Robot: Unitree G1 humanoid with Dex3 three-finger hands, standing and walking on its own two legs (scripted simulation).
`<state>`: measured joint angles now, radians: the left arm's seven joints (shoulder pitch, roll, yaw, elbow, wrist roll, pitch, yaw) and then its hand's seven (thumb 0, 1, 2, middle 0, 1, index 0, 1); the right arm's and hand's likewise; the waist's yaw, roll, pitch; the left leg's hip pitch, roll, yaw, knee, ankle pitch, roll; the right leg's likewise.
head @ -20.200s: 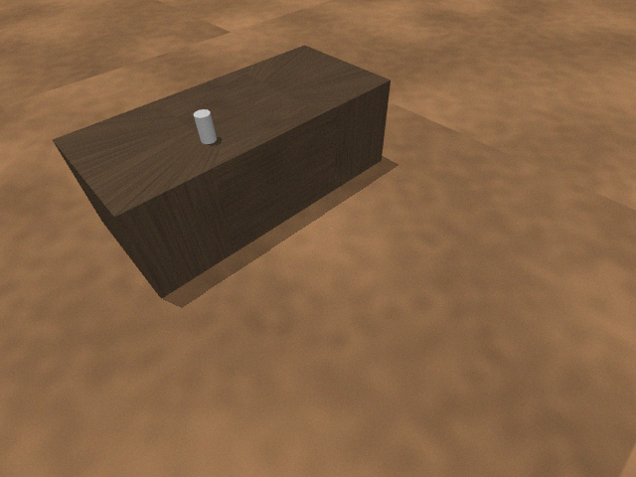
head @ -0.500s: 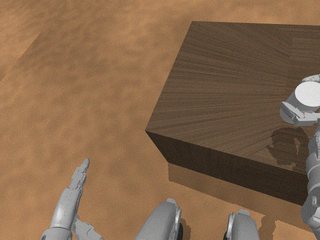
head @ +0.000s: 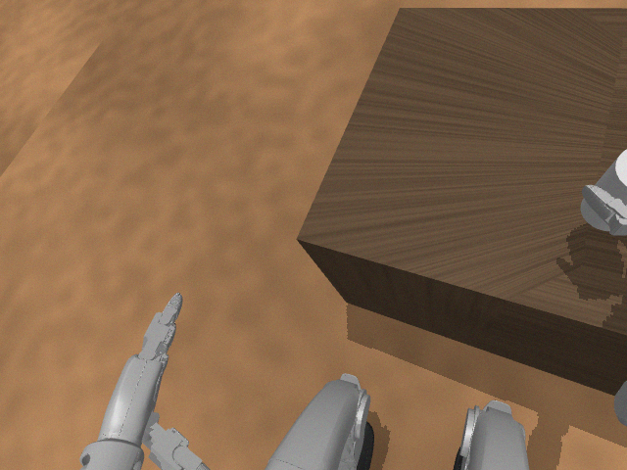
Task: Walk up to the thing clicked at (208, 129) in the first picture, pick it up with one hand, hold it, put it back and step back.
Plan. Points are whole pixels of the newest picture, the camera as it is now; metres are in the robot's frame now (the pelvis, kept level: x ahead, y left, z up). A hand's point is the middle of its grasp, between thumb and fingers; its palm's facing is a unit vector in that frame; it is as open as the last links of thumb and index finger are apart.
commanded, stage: lower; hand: right
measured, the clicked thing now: (626, 191) +0.51 -0.23 -0.04
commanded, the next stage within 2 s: loosen in 0.90 s
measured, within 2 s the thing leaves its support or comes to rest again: rests again in 0.76 s
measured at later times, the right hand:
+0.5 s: hand (617, 198) +0.52 -0.23 -0.07, palm faces +0.26 +0.97 +0.01, open 9.1 cm
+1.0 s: hand (613, 205) +0.52 -0.23 -0.10, palm faces +0.26 +0.97 +0.02, open 9.1 cm
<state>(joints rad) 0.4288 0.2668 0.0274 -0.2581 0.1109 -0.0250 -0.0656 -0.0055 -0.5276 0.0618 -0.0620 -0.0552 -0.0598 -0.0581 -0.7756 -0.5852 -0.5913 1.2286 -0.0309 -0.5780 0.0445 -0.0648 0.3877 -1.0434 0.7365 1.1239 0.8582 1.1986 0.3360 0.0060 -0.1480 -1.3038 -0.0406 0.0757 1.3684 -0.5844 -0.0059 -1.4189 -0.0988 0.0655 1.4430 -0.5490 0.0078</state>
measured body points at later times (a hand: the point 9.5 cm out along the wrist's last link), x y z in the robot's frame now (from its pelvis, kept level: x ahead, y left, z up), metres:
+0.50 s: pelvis -0.01 +0.00 -0.03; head +0.19 -0.08 +0.37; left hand +0.16 +0.26 +0.07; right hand +0.50 -0.28 -0.07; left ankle +0.03 +0.13 -0.58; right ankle +0.05 -0.12 -0.58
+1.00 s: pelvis -0.01 +0.00 -0.05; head +0.19 -0.08 +0.35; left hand +0.16 +0.26 +0.07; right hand +0.50 -0.28 -0.09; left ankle +0.03 +0.13 -0.58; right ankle +0.05 -0.12 -0.58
